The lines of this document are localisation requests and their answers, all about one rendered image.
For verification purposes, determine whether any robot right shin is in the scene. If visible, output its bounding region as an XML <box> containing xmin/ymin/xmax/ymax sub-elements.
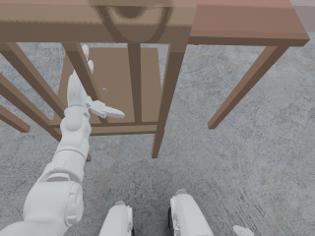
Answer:
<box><xmin>172</xmin><ymin>189</ymin><xmax>187</xmax><ymax>236</ymax></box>

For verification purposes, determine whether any robot left forearm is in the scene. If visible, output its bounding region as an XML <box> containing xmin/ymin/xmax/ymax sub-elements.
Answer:
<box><xmin>23</xmin><ymin>106</ymin><xmax>92</xmax><ymax>221</ymax></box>

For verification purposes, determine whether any right robot hand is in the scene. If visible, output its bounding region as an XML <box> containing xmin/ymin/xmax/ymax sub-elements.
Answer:
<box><xmin>232</xmin><ymin>225</ymin><xmax>255</xmax><ymax>236</ymax></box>

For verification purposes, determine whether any table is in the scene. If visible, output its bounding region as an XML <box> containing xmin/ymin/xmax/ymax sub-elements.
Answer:
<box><xmin>0</xmin><ymin>0</ymin><xmax>310</xmax><ymax>133</ymax></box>

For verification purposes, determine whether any chair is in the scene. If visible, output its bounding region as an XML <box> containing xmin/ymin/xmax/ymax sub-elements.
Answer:
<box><xmin>0</xmin><ymin>0</ymin><xmax>197</xmax><ymax>162</ymax></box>

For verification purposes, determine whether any right robot thigh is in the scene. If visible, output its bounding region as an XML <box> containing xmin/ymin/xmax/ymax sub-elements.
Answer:
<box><xmin>170</xmin><ymin>194</ymin><xmax>214</xmax><ymax>236</ymax></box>

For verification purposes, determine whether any left robot upper arm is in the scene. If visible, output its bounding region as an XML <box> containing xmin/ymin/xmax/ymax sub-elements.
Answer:
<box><xmin>0</xmin><ymin>181</ymin><xmax>84</xmax><ymax>236</ymax></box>

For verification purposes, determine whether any left robot hand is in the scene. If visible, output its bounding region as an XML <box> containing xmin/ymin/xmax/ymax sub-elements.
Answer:
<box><xmin>67</xmin><ymin>45</ymin><xmax>125</xmax><ymax>119</ymax></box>

